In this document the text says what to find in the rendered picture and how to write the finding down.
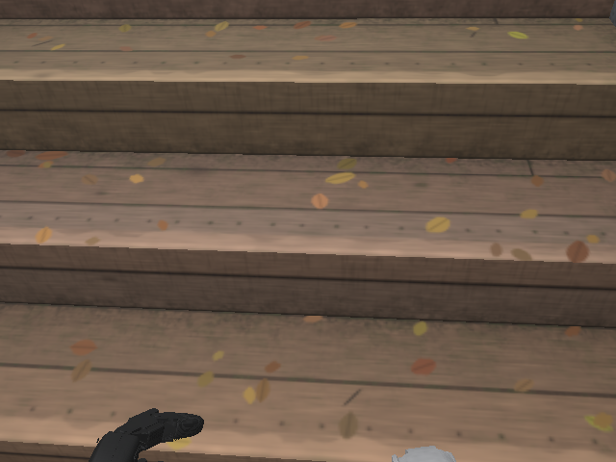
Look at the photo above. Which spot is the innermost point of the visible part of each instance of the left robot hand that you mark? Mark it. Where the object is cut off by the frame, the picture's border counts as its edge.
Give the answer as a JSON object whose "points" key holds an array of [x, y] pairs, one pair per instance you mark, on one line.
{"points": [[143, 432]]}

